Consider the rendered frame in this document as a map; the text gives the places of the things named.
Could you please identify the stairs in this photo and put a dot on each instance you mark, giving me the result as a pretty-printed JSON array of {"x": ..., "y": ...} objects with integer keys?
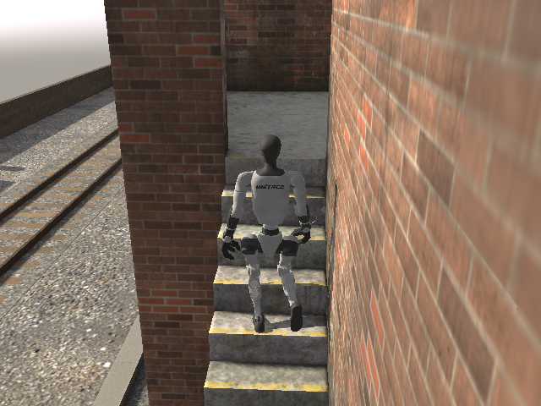
[{"x": 277, "y": 367}]

